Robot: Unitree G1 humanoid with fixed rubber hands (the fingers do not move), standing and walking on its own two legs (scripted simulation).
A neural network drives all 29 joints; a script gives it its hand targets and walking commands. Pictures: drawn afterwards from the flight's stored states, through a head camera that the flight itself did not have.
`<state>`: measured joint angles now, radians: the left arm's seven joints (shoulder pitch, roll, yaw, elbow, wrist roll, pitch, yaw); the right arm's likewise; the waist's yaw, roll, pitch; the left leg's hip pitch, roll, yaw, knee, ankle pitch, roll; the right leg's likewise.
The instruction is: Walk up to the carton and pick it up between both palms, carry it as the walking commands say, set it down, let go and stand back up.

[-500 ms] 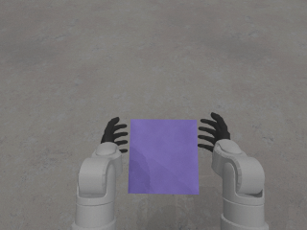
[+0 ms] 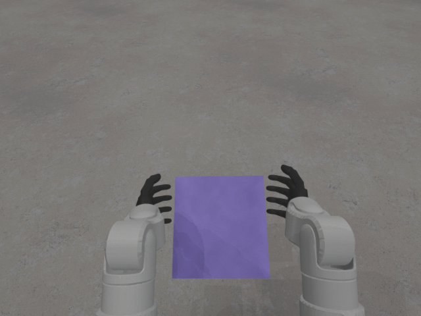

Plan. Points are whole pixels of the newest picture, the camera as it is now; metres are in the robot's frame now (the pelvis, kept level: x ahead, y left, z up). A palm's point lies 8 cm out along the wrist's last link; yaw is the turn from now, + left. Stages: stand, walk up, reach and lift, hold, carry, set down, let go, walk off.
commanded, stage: carry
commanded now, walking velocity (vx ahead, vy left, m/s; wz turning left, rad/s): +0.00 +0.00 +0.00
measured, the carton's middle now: (219, 225) +0.32 -0.01 -0.01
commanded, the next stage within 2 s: none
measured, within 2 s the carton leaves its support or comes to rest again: neither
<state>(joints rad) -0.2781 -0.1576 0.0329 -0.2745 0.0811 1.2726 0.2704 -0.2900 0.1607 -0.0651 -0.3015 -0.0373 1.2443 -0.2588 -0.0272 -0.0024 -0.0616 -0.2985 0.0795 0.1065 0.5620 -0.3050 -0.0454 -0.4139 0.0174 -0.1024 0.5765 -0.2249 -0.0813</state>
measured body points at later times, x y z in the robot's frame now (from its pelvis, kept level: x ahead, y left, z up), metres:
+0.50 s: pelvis -0.03 +0.02 +0.00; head -0.04 +0.01 +0.45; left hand +0.27 +0.14 +0.10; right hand +0.27 -0.12 +0.10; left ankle -0.02 +0.15 -0.73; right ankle +0.05 -0.06 -0.73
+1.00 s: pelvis -0.03 +0.06 +0.00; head -0.03 +0.05 +0.45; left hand +0.27 +0.19 +0.08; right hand +0.29 -0.07 +0.08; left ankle -0.02 +0.15 -0.73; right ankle +0.05 -0.06 -0.73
